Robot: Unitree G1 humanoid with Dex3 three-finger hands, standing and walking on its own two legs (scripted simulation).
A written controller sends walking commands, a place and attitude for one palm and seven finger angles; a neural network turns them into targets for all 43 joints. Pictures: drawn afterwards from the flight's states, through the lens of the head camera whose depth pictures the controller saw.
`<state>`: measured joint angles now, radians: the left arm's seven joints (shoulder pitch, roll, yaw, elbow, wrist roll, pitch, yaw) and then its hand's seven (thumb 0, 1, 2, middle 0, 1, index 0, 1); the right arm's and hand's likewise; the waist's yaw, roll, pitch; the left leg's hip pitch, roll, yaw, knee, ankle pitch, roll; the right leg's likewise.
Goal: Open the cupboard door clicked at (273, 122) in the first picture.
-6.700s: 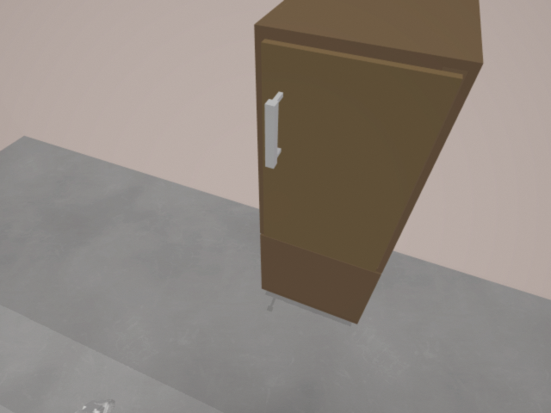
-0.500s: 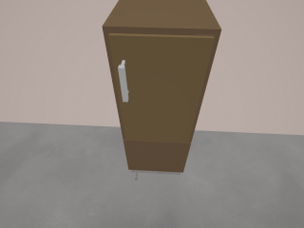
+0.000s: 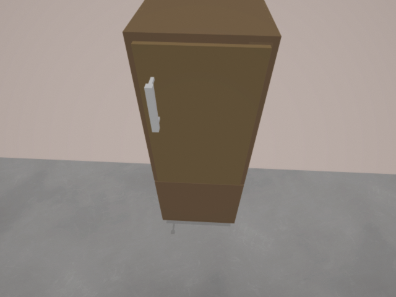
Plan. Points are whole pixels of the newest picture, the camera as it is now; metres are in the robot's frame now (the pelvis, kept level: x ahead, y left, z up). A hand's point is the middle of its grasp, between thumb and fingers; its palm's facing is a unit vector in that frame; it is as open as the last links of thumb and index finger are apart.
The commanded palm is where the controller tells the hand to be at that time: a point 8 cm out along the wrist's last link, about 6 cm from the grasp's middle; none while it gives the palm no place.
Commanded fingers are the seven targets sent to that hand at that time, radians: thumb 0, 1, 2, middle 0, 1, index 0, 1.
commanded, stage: come to a stop and stand still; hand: left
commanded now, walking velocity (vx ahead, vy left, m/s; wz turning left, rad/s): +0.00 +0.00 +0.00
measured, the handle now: (153, 105) +0.61 +0.17 +0.05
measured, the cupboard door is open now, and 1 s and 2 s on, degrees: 0 0 0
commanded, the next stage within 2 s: look again from close up in 0.98 s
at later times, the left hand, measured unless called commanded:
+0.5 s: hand out of the picture +0.01 +0.13 -0.17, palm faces +0.04 -0.99 -0.15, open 7.4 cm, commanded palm none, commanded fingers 0.00 0.90 0.90 -0.20 -0.30 -0.20 -0.30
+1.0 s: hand out of the picture +0.03 +0.13 -0.17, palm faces +0.03 -0.98 -0.17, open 7.4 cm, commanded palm none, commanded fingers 0.00 0.90 0.90 -0.20 -0.30 -0.20 -0.30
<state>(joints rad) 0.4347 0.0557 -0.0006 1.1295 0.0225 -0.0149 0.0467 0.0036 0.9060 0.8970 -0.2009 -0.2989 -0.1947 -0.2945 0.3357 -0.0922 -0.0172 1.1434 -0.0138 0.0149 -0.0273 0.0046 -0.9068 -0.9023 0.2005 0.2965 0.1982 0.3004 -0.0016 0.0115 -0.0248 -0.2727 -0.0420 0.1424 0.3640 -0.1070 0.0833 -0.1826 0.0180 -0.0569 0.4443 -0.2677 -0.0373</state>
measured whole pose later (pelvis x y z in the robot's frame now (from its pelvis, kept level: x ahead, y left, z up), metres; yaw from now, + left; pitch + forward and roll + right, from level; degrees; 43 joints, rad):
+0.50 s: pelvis +0.04 -0.01 +0.00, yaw +0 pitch +0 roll +1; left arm 0.35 0.08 -0.01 1.12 0.01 -0.02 0.05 0.01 0.91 0.90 -0.20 -0.30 -0.20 -0.29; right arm 0.31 -0.10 0.00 1.16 -0.01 -0.01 -0.04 0.01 -0.91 -0.90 0.20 0.30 0.20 0.30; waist -0.01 0.00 0.01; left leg -0.22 -0.03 0.14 0.38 -0.17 0.07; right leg -0.10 0.04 -0.05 0.39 -0.30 -0.05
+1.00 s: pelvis +0.06 -0.03 +0.00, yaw -1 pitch +0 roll +1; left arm 0.36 0.10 -0.01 1.13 0.01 -0.02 0.05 0.00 0.91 0.90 -0.20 -0.30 -0.20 -0.29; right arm 0.28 -0.14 0.01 1.16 -0.01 -0.01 -0.04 0.01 -0.91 -0.90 0.20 0.30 0.20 0.30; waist 0.00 0.00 0.01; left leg -0.17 -0.02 0.14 0.38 -0.20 0.04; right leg -0.04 0.05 -0.04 0.36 -0.31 -0.07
